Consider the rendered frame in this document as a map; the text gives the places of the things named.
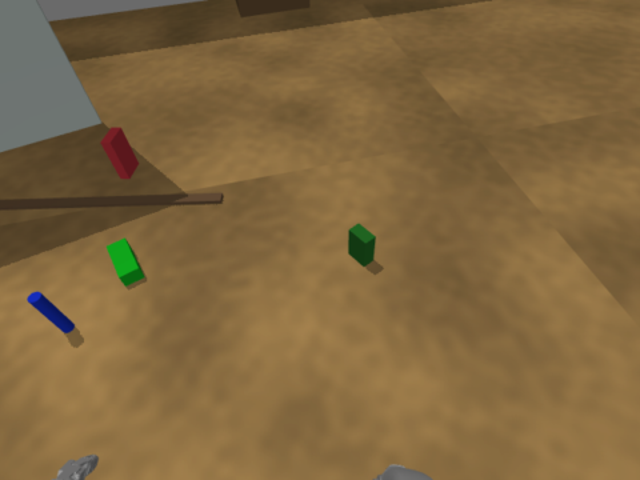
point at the left robot hand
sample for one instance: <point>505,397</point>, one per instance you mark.
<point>77,470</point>

